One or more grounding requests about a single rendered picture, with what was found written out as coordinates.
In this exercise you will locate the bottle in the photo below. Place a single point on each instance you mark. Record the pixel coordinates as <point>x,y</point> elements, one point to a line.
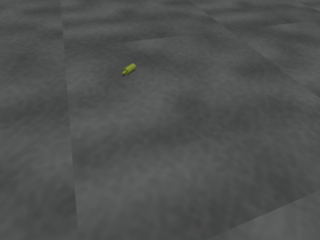
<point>129,69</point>

